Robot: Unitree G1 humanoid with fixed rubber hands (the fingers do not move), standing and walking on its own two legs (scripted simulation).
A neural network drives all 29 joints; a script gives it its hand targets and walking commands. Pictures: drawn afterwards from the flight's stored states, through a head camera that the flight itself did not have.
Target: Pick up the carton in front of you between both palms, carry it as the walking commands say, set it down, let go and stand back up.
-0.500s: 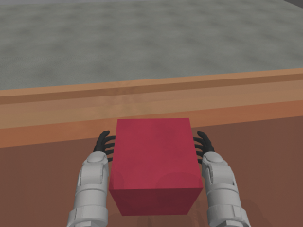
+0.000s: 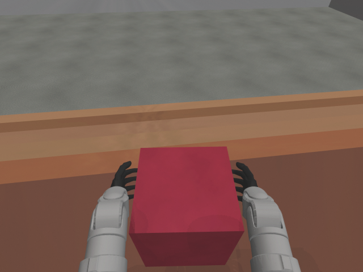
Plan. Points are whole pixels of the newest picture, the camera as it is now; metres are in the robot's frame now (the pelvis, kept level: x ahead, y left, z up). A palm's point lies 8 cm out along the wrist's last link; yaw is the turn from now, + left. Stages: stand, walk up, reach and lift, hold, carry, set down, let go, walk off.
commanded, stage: hold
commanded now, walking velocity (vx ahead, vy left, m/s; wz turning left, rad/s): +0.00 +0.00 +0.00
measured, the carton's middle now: (184, 208) +0.29 +0.00 -0.04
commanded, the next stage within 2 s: carry in 0.58 s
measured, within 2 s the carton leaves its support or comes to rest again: neither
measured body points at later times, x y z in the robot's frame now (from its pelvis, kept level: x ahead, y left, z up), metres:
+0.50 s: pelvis -0.01 +0.00 +0.00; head -0.06 +0.00 +0.45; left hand +0.29 +0.15 +0.04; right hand +0.29 -0.15 +0.04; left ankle +0.01 +0.13 -0.75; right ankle +0.00 -0.13 -0.75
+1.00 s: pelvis +0.10 +0.00 -0.01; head +0.07 +0.01 +0.44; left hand +0.39 +0.15 +0.07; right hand +0.38 -0.16 +0.07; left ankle +0.02 +0.12 -0.72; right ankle +0.04 -0.11 -0.75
